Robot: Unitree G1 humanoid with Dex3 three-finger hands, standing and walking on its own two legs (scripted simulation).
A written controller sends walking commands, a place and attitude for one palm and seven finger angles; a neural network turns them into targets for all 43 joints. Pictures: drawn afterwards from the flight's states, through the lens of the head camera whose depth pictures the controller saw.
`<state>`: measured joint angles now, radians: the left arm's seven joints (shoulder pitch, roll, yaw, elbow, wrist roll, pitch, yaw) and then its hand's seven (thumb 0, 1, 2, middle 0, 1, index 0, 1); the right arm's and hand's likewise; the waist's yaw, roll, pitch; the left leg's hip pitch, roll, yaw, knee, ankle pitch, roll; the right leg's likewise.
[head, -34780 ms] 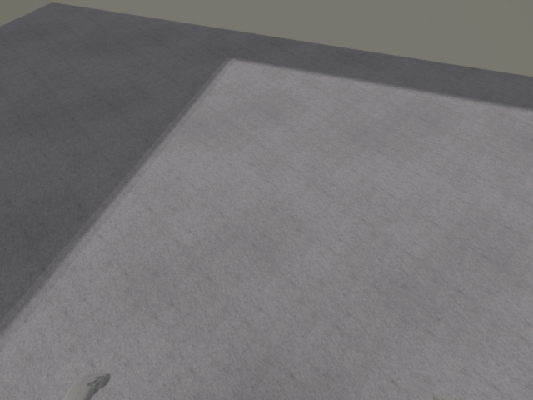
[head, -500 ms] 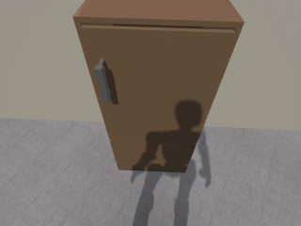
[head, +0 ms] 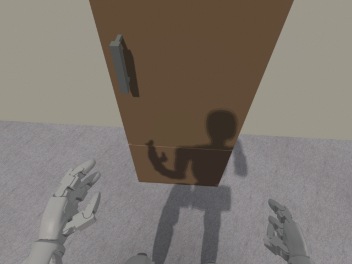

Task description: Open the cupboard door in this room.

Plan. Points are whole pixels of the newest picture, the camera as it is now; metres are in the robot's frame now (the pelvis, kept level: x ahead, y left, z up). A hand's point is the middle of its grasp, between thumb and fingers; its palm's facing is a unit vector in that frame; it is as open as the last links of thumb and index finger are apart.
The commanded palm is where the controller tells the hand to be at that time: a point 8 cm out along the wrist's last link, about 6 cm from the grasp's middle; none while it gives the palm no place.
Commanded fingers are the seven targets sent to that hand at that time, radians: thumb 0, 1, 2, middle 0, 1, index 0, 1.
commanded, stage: raise the hand with hooked fingers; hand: left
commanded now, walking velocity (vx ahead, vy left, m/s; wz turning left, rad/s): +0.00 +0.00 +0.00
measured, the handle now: (122, 65) +0.58 +0.18 +0.13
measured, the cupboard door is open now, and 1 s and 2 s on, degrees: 0 0 0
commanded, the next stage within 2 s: move the hooked fingers beside the handle in 1.76 s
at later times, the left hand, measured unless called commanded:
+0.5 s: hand (55, 194) +0.24 +0.25 +0.07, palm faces +0.06 -1.00 -0.04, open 11.1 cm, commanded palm +0.21 +0.30 +0.07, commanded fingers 0.00 -0.10 0.47 -0.27 -0.94 -0.27 -0.94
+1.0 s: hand (28, 166) +0.27 +0.30 +0.11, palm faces +0.04 -1.00 -0.04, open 13.7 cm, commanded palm +0.24 +0.34 +0.12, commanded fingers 0.00 -0.50 0.30 -0.30 -1.20 -0.30 -1.20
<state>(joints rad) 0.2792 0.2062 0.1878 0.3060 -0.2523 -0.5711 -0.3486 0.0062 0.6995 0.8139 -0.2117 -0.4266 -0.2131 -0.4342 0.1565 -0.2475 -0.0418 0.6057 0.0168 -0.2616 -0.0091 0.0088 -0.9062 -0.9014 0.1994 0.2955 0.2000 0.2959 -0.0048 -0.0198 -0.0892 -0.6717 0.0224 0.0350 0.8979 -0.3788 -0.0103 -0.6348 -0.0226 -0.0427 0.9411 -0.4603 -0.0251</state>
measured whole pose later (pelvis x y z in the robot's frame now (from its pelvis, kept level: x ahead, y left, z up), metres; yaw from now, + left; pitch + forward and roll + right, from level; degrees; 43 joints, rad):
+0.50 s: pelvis +0.00 +0.02 +0.00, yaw +0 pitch +8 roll -2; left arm 0.27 0.30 0.31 0.08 -0.34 -0.25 -0.32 0.01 0.12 0.57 -0.26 -0.80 -0.26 -0.80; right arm 0.31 -0.22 0.04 0.57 0.03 -0.23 -0.07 0.01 -0.90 -0.90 0.20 0.30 0.20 0.30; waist -0.01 0.03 -0.08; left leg -0.67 0.03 0.02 0.92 -0.39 0.02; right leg -0.60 -0.01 -0.06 0.89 -0.43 0.00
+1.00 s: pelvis +0.01 +0.03 +0.02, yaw +1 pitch +4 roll -2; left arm 0.04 0.40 0.37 0.24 -0.34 -0.12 -0.43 0.00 -0.44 0.33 -0.29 -1.15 -0.30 -1.16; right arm 0.25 -0.26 0.07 0.56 0.05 -0.23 -0.10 0.01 -0.90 -0.90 0.20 0.30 0.20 0.30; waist 0.03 0.04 -0.05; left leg -0.51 0.01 0.01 0.79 -0.35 0.03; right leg -0.41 -0.02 -0.07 0.72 -0.38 0.02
